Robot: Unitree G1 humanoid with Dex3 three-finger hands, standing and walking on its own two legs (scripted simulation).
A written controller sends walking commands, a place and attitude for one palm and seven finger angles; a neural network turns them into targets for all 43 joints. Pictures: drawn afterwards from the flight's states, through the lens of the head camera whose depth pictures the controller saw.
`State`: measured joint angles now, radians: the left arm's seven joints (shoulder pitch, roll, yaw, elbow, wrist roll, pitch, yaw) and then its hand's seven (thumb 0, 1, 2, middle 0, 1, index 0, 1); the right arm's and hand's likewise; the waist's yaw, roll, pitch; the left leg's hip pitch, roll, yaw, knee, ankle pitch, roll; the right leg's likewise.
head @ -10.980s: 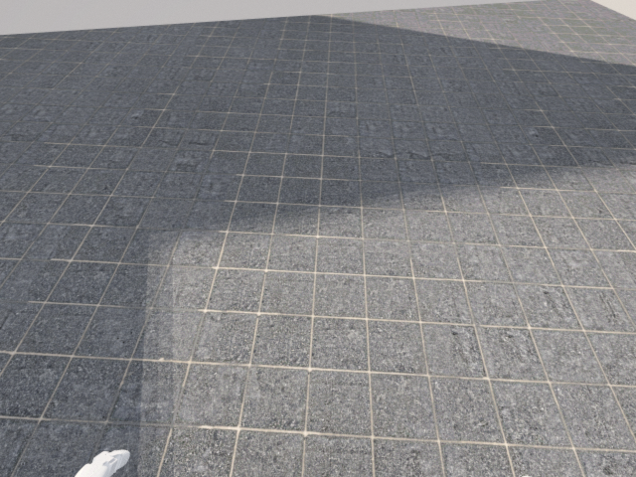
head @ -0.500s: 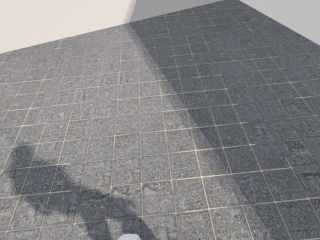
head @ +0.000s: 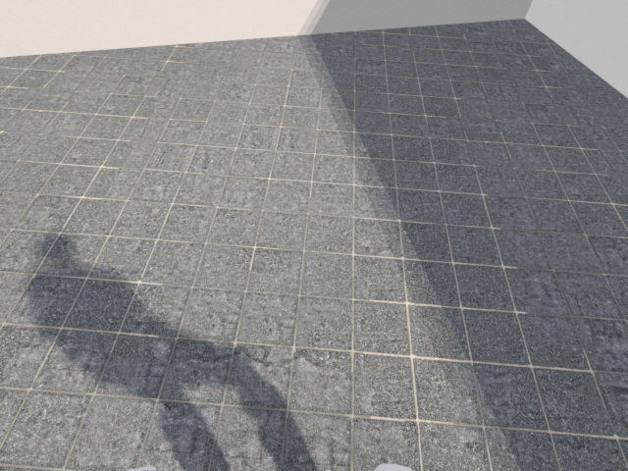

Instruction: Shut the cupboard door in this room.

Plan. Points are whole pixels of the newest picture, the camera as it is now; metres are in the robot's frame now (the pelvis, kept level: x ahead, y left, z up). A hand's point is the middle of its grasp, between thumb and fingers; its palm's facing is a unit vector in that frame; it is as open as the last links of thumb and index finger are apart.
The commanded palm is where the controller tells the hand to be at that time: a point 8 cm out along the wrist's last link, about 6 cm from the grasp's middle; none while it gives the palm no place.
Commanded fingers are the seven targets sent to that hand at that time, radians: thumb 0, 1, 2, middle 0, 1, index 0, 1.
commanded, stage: turn or walk to find it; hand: left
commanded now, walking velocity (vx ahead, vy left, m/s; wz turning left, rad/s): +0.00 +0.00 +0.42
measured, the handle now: out of the picture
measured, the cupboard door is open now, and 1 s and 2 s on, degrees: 77 77 77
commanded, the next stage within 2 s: none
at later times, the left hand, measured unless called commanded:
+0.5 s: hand out of the picture -0.01 +0.14 -0.15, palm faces +0.26 -0.93 -0.27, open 7.3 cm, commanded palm none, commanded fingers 0.00 0.90 0.90 -0.20 -0.30 -0.20 -0.30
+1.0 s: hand out of the picture -0.07 +0.21 -0.17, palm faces +0.46 -0.86 -0.25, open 7.4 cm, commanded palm none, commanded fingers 0.00 0.90 0.90 -0.20 -0.30 -0.20 -0.30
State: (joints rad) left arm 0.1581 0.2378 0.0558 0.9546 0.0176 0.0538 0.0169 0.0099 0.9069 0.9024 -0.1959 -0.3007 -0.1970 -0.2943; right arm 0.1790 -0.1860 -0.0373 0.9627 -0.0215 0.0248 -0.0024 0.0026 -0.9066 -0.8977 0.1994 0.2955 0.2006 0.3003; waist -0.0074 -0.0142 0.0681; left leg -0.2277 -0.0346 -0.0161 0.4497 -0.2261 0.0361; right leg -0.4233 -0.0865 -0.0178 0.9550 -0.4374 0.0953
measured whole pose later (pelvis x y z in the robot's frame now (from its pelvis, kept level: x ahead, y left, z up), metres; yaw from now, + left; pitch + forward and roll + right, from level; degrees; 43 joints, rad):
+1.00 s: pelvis -0.05 -0.01 +0.00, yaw +26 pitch +0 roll +0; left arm 0.17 0.25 0.06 0.97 0.02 0.05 0.02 0.01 0.91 0.90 -0.20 -0.30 -0.20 -0.29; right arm 0.16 -0.18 -0.03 0.95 -0.02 0.02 0.00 0.00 -0.91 -0.90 0.20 0.30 0.20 0.30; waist 0.01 -0.03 0.07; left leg -0.19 -0.04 -0.01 0.43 -0.25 0.05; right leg -0.47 -0.10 -0.02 1.07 -0.39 0.10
